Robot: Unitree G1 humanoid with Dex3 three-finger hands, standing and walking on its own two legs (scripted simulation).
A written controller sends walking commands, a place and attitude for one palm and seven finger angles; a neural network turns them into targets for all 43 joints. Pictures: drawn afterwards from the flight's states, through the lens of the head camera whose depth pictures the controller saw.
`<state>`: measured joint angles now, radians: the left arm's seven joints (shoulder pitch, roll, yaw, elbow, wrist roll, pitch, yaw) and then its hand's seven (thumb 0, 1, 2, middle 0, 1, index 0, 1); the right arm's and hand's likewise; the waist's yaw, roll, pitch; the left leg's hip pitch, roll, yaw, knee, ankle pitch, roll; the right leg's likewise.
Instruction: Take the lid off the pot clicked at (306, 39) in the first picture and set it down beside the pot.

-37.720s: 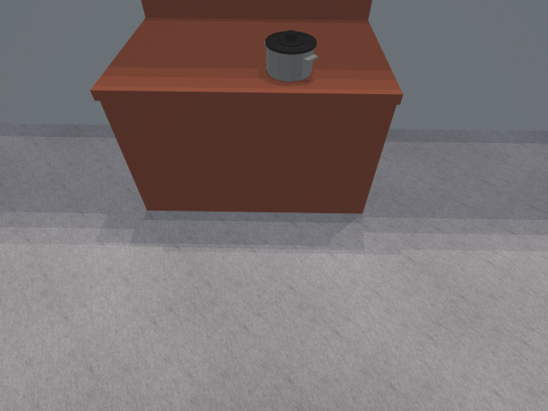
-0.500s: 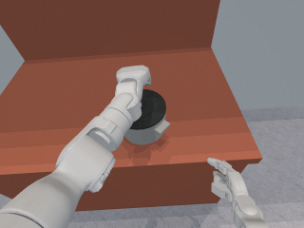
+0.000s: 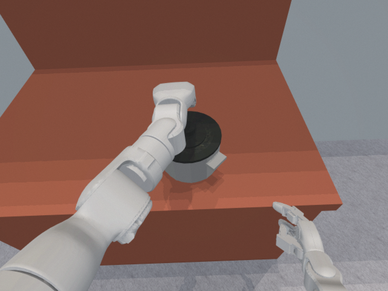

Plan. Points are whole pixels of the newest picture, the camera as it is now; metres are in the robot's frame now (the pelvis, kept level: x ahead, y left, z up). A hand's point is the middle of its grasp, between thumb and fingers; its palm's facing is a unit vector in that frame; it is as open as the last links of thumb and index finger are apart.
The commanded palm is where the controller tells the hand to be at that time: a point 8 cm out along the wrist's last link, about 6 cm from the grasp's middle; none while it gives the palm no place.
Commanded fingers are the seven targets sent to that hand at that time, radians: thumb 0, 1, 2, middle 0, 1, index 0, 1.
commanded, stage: move the open hand above the knob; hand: left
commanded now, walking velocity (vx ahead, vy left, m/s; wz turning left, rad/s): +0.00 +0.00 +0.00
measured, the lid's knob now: (187, 128) +0.50 +0.00 +0.03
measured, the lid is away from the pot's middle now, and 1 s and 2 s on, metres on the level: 0.01 0.01 0.00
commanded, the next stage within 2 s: lower the open fingers around the knob in 0.28 s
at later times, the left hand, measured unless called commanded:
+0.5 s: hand (183, 118) +0.46 +0.00 +0.10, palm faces -0.29 -0.07 -0.95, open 10.2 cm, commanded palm +0.47 +0.00 +0.15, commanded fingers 0.00 -0.28 1.35 -0.81 -0.08 -0.81 -0.08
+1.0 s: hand (188, 130) +0.46 -0.01 +0.07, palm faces -0.30 -0.05 -0.95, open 10.2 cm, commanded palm +0.47 +0.00 +0.12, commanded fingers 0.00 -0.28 1.35 -0.81 -0.08 -0.81 -0.08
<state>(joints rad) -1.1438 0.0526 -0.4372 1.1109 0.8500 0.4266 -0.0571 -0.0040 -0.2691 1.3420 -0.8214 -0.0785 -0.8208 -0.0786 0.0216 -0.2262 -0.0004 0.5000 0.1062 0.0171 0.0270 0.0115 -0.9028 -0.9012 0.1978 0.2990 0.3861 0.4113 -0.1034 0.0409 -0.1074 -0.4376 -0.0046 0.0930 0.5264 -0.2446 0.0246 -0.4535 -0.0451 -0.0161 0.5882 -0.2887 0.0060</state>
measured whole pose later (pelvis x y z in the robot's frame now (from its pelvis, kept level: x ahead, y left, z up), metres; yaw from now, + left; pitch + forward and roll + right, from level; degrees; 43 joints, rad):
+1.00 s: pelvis +0.00 -0.01 +0.00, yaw +0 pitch +11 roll +1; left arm -1.12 0.02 -0.40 1.17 0.86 0.41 -0.01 0.00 -0.27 1.34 -0.82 -0.08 -0.82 -0.08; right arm 0.01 -0.21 0.02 0.48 0.10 0.01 0.03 0.01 -0.90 -0.90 0.20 0.30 0.45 0.44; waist -0.13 0.04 -0.12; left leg -0.50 0.01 0.09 0.57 -0.26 0.01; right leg -0.51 -0.03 -0.01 0.62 -0.30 -0.01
